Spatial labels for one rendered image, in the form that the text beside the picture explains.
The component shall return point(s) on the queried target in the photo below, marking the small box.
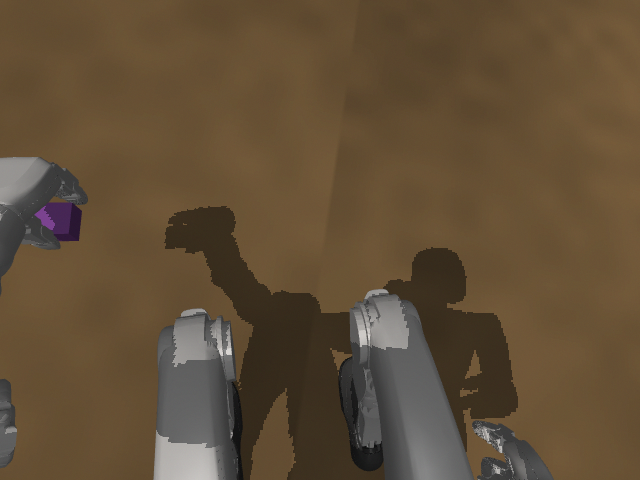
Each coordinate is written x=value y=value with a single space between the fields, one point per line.
x=63 y=218

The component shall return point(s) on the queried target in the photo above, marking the left robot arm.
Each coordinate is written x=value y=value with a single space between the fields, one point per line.
x=12 y=232

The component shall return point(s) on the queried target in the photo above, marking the left robot hand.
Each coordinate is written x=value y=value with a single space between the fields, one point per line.
x=27 y=184

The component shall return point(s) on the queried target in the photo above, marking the right robot hand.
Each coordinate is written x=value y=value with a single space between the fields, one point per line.
x=522 y=461

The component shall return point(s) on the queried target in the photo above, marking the right robot foot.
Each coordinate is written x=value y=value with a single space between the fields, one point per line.
x=367 y=459

